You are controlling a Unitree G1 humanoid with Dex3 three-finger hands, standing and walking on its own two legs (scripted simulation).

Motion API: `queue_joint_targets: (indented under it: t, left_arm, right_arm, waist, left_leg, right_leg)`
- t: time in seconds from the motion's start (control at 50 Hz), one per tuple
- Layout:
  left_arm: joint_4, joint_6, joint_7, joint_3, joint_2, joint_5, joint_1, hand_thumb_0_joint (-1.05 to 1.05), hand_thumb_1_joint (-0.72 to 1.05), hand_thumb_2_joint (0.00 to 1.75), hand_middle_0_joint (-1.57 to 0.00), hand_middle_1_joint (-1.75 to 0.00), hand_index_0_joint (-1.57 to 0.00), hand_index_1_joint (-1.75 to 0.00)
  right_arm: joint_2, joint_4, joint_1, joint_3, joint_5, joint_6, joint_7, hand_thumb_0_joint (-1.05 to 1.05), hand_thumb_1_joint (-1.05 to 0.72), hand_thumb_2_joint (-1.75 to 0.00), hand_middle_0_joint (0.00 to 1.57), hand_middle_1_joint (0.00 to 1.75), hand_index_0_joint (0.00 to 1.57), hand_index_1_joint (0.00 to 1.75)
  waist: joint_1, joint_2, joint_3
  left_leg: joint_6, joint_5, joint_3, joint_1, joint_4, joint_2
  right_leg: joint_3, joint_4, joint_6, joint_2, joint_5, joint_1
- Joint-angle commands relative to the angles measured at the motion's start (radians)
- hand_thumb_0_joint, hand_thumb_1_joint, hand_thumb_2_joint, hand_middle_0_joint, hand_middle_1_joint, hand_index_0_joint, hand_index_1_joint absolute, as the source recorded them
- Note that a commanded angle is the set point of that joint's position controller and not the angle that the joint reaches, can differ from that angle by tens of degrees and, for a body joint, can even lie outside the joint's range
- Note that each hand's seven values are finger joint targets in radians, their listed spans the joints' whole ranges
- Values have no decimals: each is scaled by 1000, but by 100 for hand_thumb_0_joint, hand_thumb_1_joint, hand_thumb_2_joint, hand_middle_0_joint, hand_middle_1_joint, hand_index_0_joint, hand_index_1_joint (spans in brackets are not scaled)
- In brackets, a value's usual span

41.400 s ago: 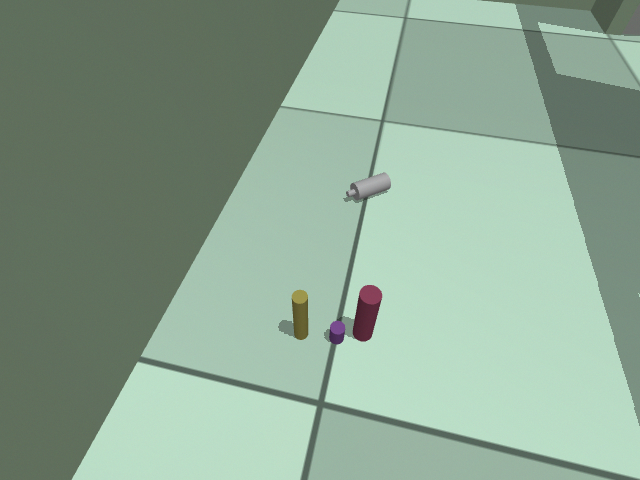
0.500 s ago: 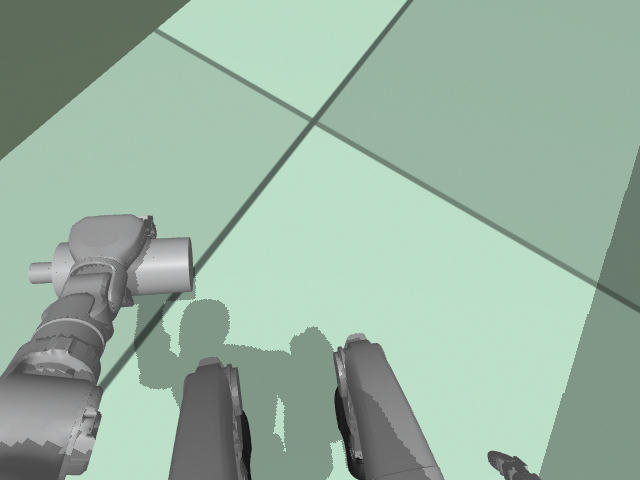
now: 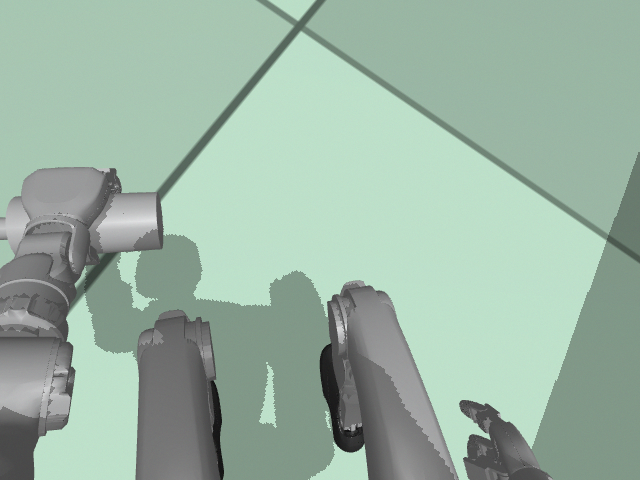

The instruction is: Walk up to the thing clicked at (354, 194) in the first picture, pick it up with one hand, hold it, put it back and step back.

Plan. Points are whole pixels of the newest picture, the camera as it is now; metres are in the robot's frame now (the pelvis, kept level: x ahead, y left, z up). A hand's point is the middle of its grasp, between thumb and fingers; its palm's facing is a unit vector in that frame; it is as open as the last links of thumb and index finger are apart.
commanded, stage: crouch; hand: left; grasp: from above
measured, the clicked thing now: (78, 224) +0.45 +0.26 -0.19
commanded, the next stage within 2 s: lower in 0.72 s
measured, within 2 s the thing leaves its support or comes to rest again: neither
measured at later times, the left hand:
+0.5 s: hand (103, 227) +0.46 +0.23 -0.23, palm faces -0.47 +0.01 -0.88, open 10.9 cm
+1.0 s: hand (108, 227) +0.47 +0.24 -0.26, palm faces -0.49 +0.00 -0.87, open 10.9 cm
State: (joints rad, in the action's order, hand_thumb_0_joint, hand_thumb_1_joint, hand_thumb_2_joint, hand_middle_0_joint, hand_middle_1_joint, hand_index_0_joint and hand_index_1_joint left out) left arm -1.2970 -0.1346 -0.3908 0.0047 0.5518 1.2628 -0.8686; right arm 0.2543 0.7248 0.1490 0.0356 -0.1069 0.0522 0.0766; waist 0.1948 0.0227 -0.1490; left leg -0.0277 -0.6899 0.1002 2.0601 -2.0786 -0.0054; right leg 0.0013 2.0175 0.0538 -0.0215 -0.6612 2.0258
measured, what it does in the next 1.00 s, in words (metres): lowers itself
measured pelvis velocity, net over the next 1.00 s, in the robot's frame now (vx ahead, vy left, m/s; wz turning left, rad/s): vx -0.01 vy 0.00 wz -0.05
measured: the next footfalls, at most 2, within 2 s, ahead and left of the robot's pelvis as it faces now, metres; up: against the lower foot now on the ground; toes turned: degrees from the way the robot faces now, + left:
none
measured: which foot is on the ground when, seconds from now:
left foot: down 0.00-1.00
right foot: down 0.00-1.00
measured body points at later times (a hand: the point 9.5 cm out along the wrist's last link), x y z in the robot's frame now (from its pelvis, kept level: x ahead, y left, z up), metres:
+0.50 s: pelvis -0.01 +0.00 -0.06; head +0.23 +0.04 +0.32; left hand +0.48 +0.23 -0.18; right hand +0.02 -0.28 -0.17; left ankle +0.07 +0.13 -0.40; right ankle +0.09 -0.14 -0.40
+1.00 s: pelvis -0.01 +0.00 -0.09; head +0.23 +0.06 +0.28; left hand +0.49 +0.24 -0.21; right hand +0.01 -0.27 -0.19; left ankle +0.07 +0.13 -0.40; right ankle +0.09 -0.14 -0.40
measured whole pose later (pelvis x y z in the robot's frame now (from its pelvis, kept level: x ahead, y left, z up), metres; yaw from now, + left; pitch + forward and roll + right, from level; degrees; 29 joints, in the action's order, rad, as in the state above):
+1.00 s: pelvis -0.01 +0.00 -0.09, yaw -3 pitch +35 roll -7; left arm -1.53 -0.19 -0.40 0.03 0.68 1.30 -1.02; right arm 0.27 0.75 0.17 -0.05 -0.14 0.05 0.13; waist 0.27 0.00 -0.07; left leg -0.02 -0.69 0.14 2.31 -2.37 0.01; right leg 0.01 2.28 0.06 0.00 -0.65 2.25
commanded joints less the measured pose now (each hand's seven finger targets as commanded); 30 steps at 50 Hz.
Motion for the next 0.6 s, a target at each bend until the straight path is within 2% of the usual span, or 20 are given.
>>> queue_joint_targets:
  t: [0.0,0.02,0.06,0.1,0.16,0.2,0.22,0.26,0.28,0.3,0.34,0.36,0.38,0.4,0.42,0.46,0.48,0.5,0.54,0.58]
  left_arm:
    - [141,7,-34,47,238,-26,-359,0,83,101,-119,-69,-116,-72]
    - [147,3,-26,39,230,-33,-371,0,81,100,-118,-69,-115,-72]
    - [137,-1,-16,47,259,-29,-377,0,78,101,-116,-69,-113,-72]
    - [134,-10,-9,46,252,-30,-374,0,80,100,-117,-69,-114,-72]
    - [117,-20,-6,62,293,-24,-364,0,77,99,-115,-68,-112,-72]
    - [103,-29,-4,60,282,-24,-365,0,78,98,-115,-70,-112,-73]
    - [132,-34,-9,73,315,-18,-399,0,76,98,-114,-69,-111,-72]
    - [125,-41,-12,66,309,-7,-427,0,76,98,-114,-69,-111,-72]
    - [98,-44,-14,65,300,-2,-401,0,77,97,-113,-71,-112,-73]
    - [114,-50,-19,71,321,0,-433,0,78,96,-113,-71,-112,-72]
    - [81,-49,-29,73,311,2,-424,0,75,92,-111,-70,-110,-71]
    - [86,-53,-29,65,304,2,-440,0,74,92,-111,-69,-110,-71]
    - [82,-52,-35,74,320,3,-452,0,74,92,-110,-69,-109,-71]
    - [71,-53,-38,67,315,6,-463,0,74,91,-109,-70,-109,-71]
    - [38,-51,-38,60,299,4,-441,0,73,93,-109,-70,-108,-71]
    - [63,-58,-46,70,331,7,-492,0,74,91,-109,-69,-109,-70]
    - [15,-53,-44,62,314,3,-462,0,73,90,-108,-70,-108,-70]
    - [19,-55,-45,57,312,4,-481,0,72,93,-108,-70,-107,-71]
    - [28,-59,-47,67,339,10,-519,0,70,90,-107,-69,-106,-70]
    - [15,-62,-48,59,334,6,-510,0,71,91,-108,-69,-107,-70]
  right_arm:
    - [208,-14,240,71,-4,5,-9,0,-90,-90,20,30,20,30]
    - [201,-18,234,69,-5,5,-5,0,-90,-90,20,30,20,30]
    - [210,-11,227,68,-3,0,-6,0,-90,-90,20,30,20,30]
    - [211,-16,231,65,-7,-1,0,0,-90,-90,20,30,20,30]
    - [213,-18,225,61,-4,-8,4,0,-90,-90,20,30,20,30]
    - [211,-19,232,56,-9,-7,11,0,-90,-90,20,30,20,30]
    - [218,-10,227,56,-8,-10,9,0,-90,-90,20,30,20,30]
    - [221,-12,234,53,-9,-11,13,0,-90,-90,20,30,20,30]
    - [220,-11,241,50,-11,-11,17,0,-90,-90,20,30,20,30]
    - [222,-7,236,51,-11,-11,19,0,-90,-90,20,30,20,30]
    - [225,-4,240,46,-13,-9,21,0,-90,-90,20,30,20,30]
    - [225,-4,239,46,-15,-8,23,0,-90,-90,20,30,20,30]
    - [230,2,236,46,-14,-8,22,0,-90,-90,20,30,20,30]
    - [230,1,242,43,-19,-6,24,0,-90,-90,20,30,20,30]
    - [231,4,240,41,-20,-6,25,0,-90,-90,20,30,20,30]
    - [233,9,233,35,-21,-5,24,0,-90,-90,20,30,20,30]
    - [233,9,238,35,-21,-1,25,0,-90,-90,20,30,20,30]
    - [235,13,235,32,-22,1,26,0,-90,-90,20,30,20,30]
    - [242,19,235,30,-23,3,24,0,-90,-90,20,30,20,30]
    - [240,19,230,24,-25,7,25,0,-90,-90,20,30,20,30]
  waist:
    - [24,195,-714]
    - [33,204,-698]
    - [25,205,-688]
    - [30,209,-689]
    - [22,172,-685]
    - [34,192,-670]
    - [20,207,-682]
    - [37,219,-700]
    - [41,226,-680]
    - [35,232,-690]
    - [40,244,-651]
    - [43,255,-666]
    - [43,257,-658]
    - [58,255,-657]
    - [60,229,-633]
    - [55,271,-655]
    - [63,234,-645]
    - [70,245,-622]
    - [69,265,-627]
    - [70,260,-627]
  left_leg:
    - [45,252,-84,-517,189,18]
    - [44,252,-84,-502,182,16]
    - [44,237,-84,-475,168,17]
    - [45,236,-86,-451,149,17]
    - [52,232,-91,-414,119,18]
    - [50,233,-92,-403,105,19]
    - [50,236,-92,-404,100,19]
    - [48,237,-89,-406,84,17]
    - [45,241,-87,-402,82,19]
    - [46,231,-87,-397,79,18]
    - [42,212,-84,-393,82,20]
    - [41,205,-84,-401,78,18]
    - [42,191,-83,-400,76,19]
    - [43,181,-85,-393,66,19]
    - [46,169,-86,-374,59,21]
    - [45,158,-89,-359,51,24]
    - [46,153,-81,-364,49,22]
    - [46,140,-83,-343,44,22]
    - [43,126,-74,-345,47,22]
    - [45,123,-77,-341,33,22]
  right_leg:
    - [86,-191,-79,26,259,-351]
    - [85,-180,-79,25,261,-354]
    - [88,-161,-82,30,243,-320]
    - [90,-147,-80,31,246,-331]
    - [87,-133,-77,36,249,-326]
    - [87,-116,-77,35,250,-324]
    - [89,-107,-79,36,250,-302]
    - [93,-89,-80,38,250,-286]
    - [97,-79,-81,35,249,-277]
    - [100,-70,-84,38,239,-268]
    - [107,-61,-86,35,214,-219]
    - [110,-54,-88,38,207,-217]
    - [111,-53,-90,38,197,-197]
    - [112,-51,-88,37,190,-201]
    - [113,-52,-86,38,182,-193]
    - [111,-33,-89,36,175,-185]
    - [119,-31,-89,39,167,-176]
    - [119,-28,-89,37,157,-159]
    - [124,-11,-93,36,144,-130]
    - [125,-7,-93,40,143,-137]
